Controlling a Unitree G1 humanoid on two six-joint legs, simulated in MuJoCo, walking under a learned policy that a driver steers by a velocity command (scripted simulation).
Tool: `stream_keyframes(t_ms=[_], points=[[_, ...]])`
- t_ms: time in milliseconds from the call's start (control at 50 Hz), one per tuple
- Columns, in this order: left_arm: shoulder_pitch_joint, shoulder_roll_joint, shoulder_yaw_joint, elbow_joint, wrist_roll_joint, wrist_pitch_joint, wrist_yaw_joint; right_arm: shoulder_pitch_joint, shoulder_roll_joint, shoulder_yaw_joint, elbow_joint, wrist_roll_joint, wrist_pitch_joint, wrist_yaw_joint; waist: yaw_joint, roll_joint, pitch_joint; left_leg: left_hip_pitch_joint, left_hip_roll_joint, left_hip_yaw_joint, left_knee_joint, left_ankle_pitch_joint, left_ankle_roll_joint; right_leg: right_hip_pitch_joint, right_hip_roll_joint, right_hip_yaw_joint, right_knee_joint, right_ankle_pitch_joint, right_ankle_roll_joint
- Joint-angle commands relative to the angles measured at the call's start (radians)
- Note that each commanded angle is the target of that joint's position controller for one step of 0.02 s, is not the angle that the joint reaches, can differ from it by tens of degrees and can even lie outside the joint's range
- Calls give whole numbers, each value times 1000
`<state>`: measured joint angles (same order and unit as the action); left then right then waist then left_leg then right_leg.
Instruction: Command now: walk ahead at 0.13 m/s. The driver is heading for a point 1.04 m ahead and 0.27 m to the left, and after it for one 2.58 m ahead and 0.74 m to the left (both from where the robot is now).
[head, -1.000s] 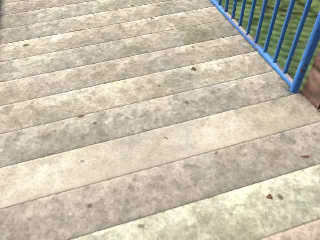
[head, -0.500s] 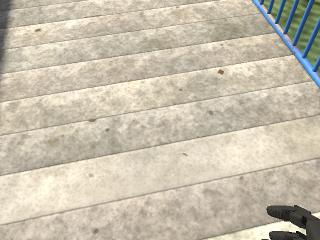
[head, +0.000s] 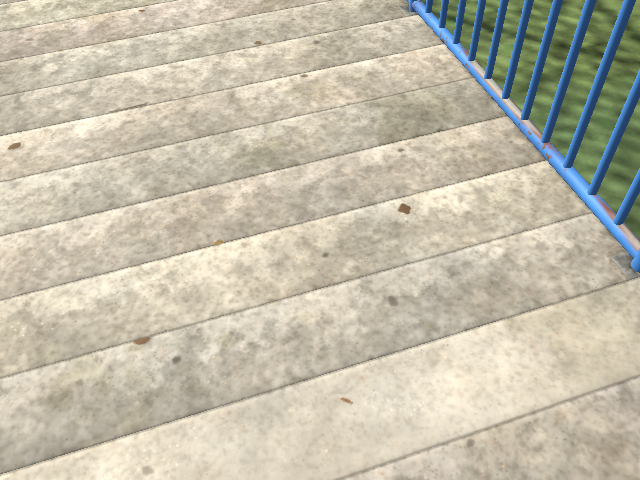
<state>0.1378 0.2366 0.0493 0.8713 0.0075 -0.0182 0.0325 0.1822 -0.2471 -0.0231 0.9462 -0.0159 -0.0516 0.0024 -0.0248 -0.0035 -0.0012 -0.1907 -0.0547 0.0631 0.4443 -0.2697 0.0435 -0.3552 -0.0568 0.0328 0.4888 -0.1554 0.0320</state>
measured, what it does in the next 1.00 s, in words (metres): walks ahead, turning left: left foot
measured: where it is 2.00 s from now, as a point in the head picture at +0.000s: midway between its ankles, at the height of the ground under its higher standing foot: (233, 316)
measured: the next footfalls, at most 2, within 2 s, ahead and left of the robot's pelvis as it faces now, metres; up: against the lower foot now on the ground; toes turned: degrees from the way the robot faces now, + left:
left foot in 0.80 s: +0.49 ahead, +0.12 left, +0.00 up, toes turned +12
right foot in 1.30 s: +0.82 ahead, +0.02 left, +0.00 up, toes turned +30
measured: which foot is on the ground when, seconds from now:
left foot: down 0.00-0.34, up 0.36-0.78, down 0.80-1.00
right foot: down 0.00-0.82, up 0.84-1.00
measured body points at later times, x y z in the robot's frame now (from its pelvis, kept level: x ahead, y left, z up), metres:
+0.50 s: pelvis +0.17 -0.05 +0.01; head +0.18 -0.06 +0.46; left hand +0.21 +0.21 -0.12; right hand +0.27 -0.32 -0.12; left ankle +0.16 +0.11 -0.65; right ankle +0.12 -0.14 -0.74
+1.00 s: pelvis +0.42 +0.04 +0.00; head +0.45 +0.06 +0.45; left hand +0.49 +0.34 -0.11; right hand +0.58 -0.20 -0.11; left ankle +0.45 +0.11 -0.74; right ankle +0.48 -0.14 -0.65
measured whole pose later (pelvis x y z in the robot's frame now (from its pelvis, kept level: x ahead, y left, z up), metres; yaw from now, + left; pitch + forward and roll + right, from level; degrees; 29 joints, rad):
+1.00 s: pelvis +0.42 +0.04 +0.00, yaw +16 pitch +1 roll +0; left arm 0.15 0.28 0.06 0.82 0.00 -0.12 0.01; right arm 0.26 -0.26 -0.07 0.82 0.01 -0.06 0.03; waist -0.03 -0.02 0.05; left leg -0.27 -0.12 -0.02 0.40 -0.14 0.11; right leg -0.56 -0.11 0.06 1.11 -0.30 0.00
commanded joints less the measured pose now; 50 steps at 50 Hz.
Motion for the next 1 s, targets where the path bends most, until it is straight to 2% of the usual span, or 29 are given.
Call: stream_keyframes(t_ms=[20, 60, 120, 180, 200, 240, 260, 280, 300, 320, 340, 360, 380, 400, 420, 460, 560, 680, 740, 760, 780, 800, 820, 840, 860, 880, 900, 940, 1000], points=[[17, 119, 34, -23, -17, 7, -4, 70, -110, -19, -16, 12, 9, -9, 5, -97, -75, -127, 42, -18, -12, -119, 5, 203, -54, 81, -46, -27, -117], [13, 137, 40, -21, -18, -1, -9, 55, -117, -25, -27, 22, 23, -13, 5, -77, 6, -171, 62, -46, -7, -282, 44, 109, -39, 89, -62, -325, -127], [-12, 115, 36, -27, -27, -41, -16, 94, -124, -31, -25, 29, -7, -11, -14, -42, 58, -119, 117, -125, -30, -273, 98, 10, -22, 73, -3, -271, -139], [-83, 88, 28, -58, -20, -90, -37, 180, -201, -61, 6, 39, -27, -9, -37, 116, 47, 131, 286, -348, -83, 10, 177, -216, 43, -68, 235, 6, -95], [-111, 89, 27, -65, -19, -103, -45, 202, -189, -60, 9, 40, -27, -9, -48, 116, 50, 193, 331, -389, -72, 141, 198, -283, 34, -72, 267, -40, -93], [-143, 66, 18, -79, -31, -112, -63, 223, -168, -56, 14, 40, -24, -7, -44, 158, 79, 288, 406, -434, -68, 334, 224, -404, 23, -75, 296, -358, -107], [-148, 65, 16, -79, -41, -112, -70, 212, -168, -55, 6, 41, -18, -4, -35, 144, 82, 286, 405, -411, -64, 388, 210, -377, 17, -81, 238, -355, -117], [-91, 71, 20, -57, -46, -111, -75, 149, -186, -59, -12, 43, -11, -3, 13, 139, 56, 209, 359, -332, -43, 465, 169, -208, 35, -103, 114, -251, -130], [53, 96, 36, -1, -44, -107, -74, 67, -211, -65, -36, 49, -6, -4, 96, 139, -9, 76, 282, -229, 26, 548, 117, 93, 78, -121, -17, -50, -143], [217, 179, 69, 55, -29, -97, -65, 29, -201, -64, -59, 50, -10, -7, 159, 61, -83, -97, 192, -120, 226, 587, 55, 369, 15, 7, -32, 23, -174], [374, 304, 102, 77, -20, -88, -55, 36, -125, -41, -96, 29, -29, -9, 195, -205, -168, -388, 40, -1, 625, 255, -30, 620, -238, 430, -147, -1, -307], [354, 234, 70, 71, -18, -86, -51, 23, -113, -38, -99, 23, -49, -11, 175, -219, -181, -528, 13, -125, 787, -251, -29, 645, -350, 638, -225, 139, -364], [270, 167, 46, 55, -17, -86, -46, 24, -135, -48, -96, 52, -60, -1, 131, -131, -78, -599, 79, -164, 856, -238, -5, 580, -333, 502, -199, 139, -340], [208, 123, 34, 37, -15, -84, -45, 17, -125, -45, -91, 67, -61, 6, 101, -81, -30, -599, 128, -145, 821, -160, 14, 507, -276, 365, -214, 121, -297], [166, 110, 26, 28, -16, -83, -50, 6, -114, -48, -88, 60, -58, 7, 81, -50, 31, -600, 160, -124, 747, -94, 16, 435, -233, 276, -251, 125, -267], [137, 91, 17, 27, -6, -82, -49, 31, -102, -55, -73, 50, -34, 10, 47, -77, 52, -526, 185, -109, 665, 4, 6, 351, -184, 147, -301, 179, -219], [153, 146, 32, 47, 9, -85, -25, -74, -53, -42, -126, 42, -12, 14, 53, -62, 87, -512, 161, -98, 409, 220, -29, 265, -151, -40, -379, 233, -199], [205, 162, 41, 74, -15, -83, -14, -229, -52, -31, -203, 39, -14, 42, 86, -52, 118, -475, 134, -50, 174, 321, 14, 373, -201, -147, -376, 267, -178], [182, 195, 52, 64, -18, -63, -7, -213, -87, -47, -229, 39, -13, 61, 43, -80, 71, -405, 80, 8, 164, 195, 65, 471, -226, -192, -233, 640, -149], [176, 210, 56, 59, -16, -53, -2, -159, -110, -61, -225, 40, -10, 63, 9, -101, 24, -325, 43, 38, 177, 141, 84, 487, -224, -205, -130, 812, -137], [163, 217, 57, 51, -14, -41, 3, -32, -144, -84, -197, 43, -6, 62, -62, -103, -46, -166, 0, 61, 157, 130, 109, 460, -204, -225, 46, 908, -118], [165, 213, 52, 39, -12, -37, 8, 128, -202, -117, -158, 44, 0, 50, -137, -70, -128, 95, -11, 14, 125, 147, 146, 312, -165, -236, 288, 817, -85], [240, 117, 22, -3, 9, -54, -3, 237, -309, -146, -144, 40, 6, 30, -108, 160, -250, 481, 236, -422, 101, 53, 284, -91, -48, -229, 691, 227, -26], [245, 72, -3, -24, -5, -99, -22, 221, -300, -130, -163, 42, -1, 32, -65, 214, -389, 620, 400, -921, -124, -142, 407, -317, 117, -17, 919, -412, -15], [115, 162, 22, -57, -45, -131, -35, 202, -231, -110, -164, 31, -8, 32, -107, 141, -292, 557, 370, -831, -179, -163, 337, -427, 54, 82, 960, -357, -45], [62, 170, 22, -77, -57, -146, -36, 145, -194, -100, -170, 31, -18, 31, -83, 84, -171, 410, 335, -685, -184, -102, 296, -442, 6, 65, 900, -270, -68], [53, 164, 25, -73, -38, -148, -26, 69, -165, -89, -186, 31, -24, 33, -31, -7, -90, 238, 291, -572, -195, 2, 269, -388, -36, 59, 806, -205, -67], [91, 170, 39, -68, -11, -121, -16, -13, -129, -76, -218, 15, -27, 29, 40, 18, -42, 34, 228, -455, -235, 120, 247, -253, -81, 64, 694, -150, -52], [68, 139, 37, -96, 9, -90, -9, 18, -160, -83, -218, 25, -31, 12, 49, 40, -11, -78, 199, -375, -269, 211, 257, -237, -77, 36, 555, -77, -1]])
